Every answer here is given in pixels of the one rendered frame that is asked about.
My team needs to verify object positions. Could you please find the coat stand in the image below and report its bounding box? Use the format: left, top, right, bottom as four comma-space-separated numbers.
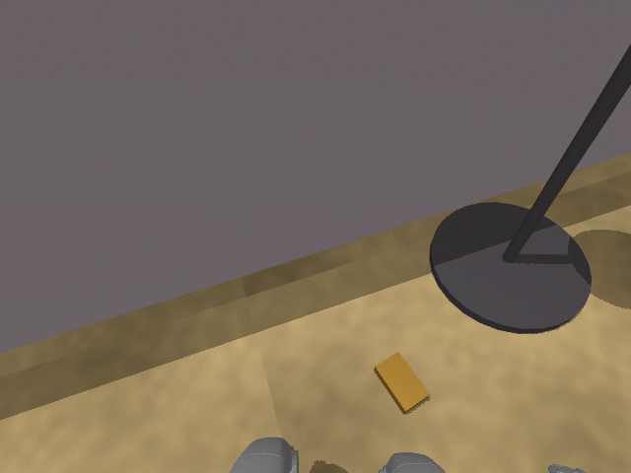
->
429, 44, 631, 334

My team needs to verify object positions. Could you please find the small box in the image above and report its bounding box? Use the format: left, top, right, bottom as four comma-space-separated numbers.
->
374, 352, 430, 415

